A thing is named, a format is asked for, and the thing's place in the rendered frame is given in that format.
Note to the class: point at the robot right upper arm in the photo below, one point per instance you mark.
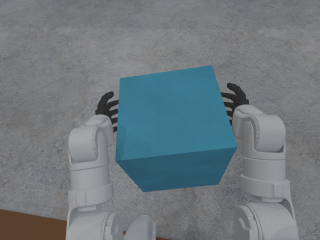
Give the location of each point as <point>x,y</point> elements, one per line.
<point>264,221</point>

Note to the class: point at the robot right hand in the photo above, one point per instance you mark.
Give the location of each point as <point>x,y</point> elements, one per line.
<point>238,99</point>

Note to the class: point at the left robot shin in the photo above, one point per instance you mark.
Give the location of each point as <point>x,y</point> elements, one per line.
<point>144,216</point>

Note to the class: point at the robot left thigh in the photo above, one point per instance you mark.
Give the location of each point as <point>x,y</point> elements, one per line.
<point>141,229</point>

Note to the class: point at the left robot forearm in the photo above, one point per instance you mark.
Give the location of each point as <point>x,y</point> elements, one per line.
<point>88,164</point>

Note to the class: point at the robot left hand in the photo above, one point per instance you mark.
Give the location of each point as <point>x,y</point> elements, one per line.
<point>103,108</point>

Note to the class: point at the right robot forearm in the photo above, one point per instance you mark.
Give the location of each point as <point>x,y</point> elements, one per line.
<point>263,142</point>

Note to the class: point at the robot left upper arm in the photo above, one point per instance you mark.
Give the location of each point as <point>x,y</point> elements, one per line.
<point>96,225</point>

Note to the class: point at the carton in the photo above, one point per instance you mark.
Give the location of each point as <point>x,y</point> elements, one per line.
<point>173,129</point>

